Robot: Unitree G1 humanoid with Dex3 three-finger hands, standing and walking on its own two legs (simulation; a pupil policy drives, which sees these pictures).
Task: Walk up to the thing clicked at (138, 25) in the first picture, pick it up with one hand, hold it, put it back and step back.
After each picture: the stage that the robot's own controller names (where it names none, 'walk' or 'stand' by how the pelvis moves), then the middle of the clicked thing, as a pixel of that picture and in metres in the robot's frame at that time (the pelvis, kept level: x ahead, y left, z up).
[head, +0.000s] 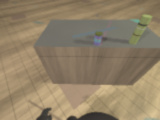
stand; (138, 30) +0.81 -0.38 +0.14
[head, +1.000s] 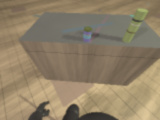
sink last; (133, 27) +0.75 -0.27 +0.17
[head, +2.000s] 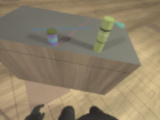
sink last; (102, 36) +0.58 -0.01 +0.17
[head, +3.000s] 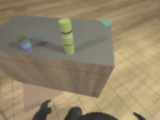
stand; (67, 39) +0.52 +0.21 +0.17
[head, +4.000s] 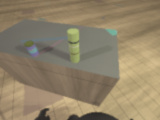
stand; (74, 47) +0.48 +0.17 +0.14
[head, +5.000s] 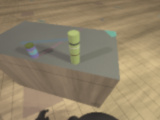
stand; (74, 49) +0.47 +0.16 +0.14
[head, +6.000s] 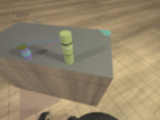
stand; (67, 49) +0.46 +0.20 +0.14
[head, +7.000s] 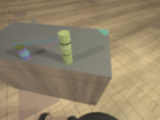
stand; (66, 49) +0.46 +0.21 +0.14
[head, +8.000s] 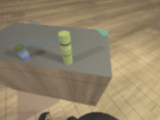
stand; (66, 49) +0.46 +0.21 +0.14
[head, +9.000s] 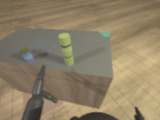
rise first; (67, 51) +0.45 +0.23 +0.14
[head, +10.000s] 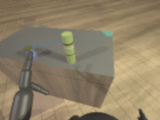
go down; (69, 49) +0.47 +0.23 +0.15
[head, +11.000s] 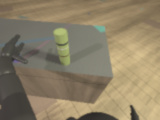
go down; (63, 49) +0.44 +0.20 +0.15
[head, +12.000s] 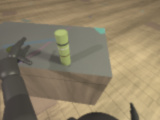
approach; (63, 49) +0.45 +0.21 +0.15
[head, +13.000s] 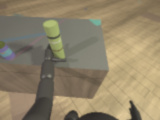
close; (56, 43) +0.46 +0.23 +0.18
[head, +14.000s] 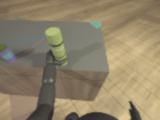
lift; (58, 50) +0.41 +0.21 +0.18
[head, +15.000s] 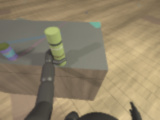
lift; (57, 49) +0.41 +0.22 +0.18
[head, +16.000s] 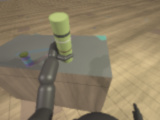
lift; (63, 43) +0.33 +0.16 +0.32
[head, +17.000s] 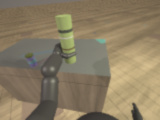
hold; (67, 42) +0.35 +0.16 +0.33
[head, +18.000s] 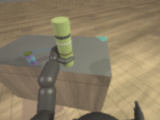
hold; (64, 46) +0.32 +0.16 +0.31
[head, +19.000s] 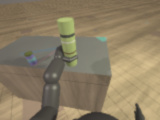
hold; (69, 45) +0.34 +0.15 +0.31
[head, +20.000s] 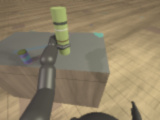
crouch; (62, 34) +0.42 +0.19 +0.32
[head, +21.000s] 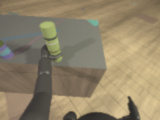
lower; (53, 45) +0.45 +0.24 +0.17
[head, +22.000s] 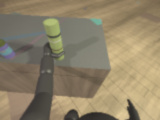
lower; (55, 42) +0.45 +0.23 +0.18
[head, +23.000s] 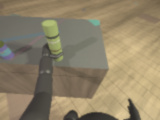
lower; (54, 43) +0.45 +0.24 +0.18
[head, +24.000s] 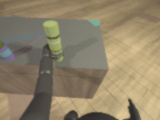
lower; (55, 44) +0.45 +0.23 +0.18
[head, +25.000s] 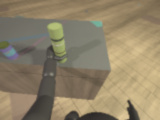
loosen; (58, 46) +0.44 +0.22 +0.18
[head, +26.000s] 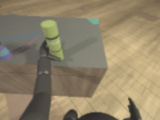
withdraw; (54, 44) +0.45 +0.23 +0.18
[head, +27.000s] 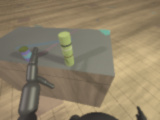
sink last; (67, 51) +0.44 +0.22 +0.16
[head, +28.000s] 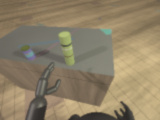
stand; (67, 50) +0.45 +0.22 +0.15
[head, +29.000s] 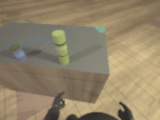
stand; (62, 49) +0.44 +0.23 +0.15
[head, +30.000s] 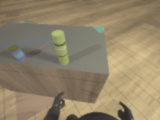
stand; (61, 50) +0.44 +0.24 +0.15
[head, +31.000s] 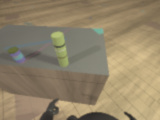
stand; (61, 51) +0.43 +0.23 +0.15
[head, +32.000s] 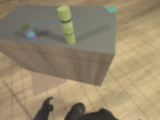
walk; (67, 28) +0.58 +0.22 +0.16
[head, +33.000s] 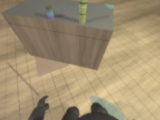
walk; (82, 9) +0.95 +0.15 +0.16
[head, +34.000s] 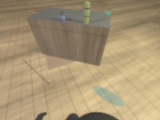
stand; (86, 13) +1.24 +0.17 +0.16
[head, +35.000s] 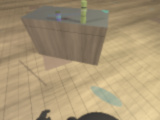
stand; (83, 12) +1.19 +0.20 +0.14
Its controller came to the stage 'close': yes
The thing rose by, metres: 0.21
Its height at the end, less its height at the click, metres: +0.00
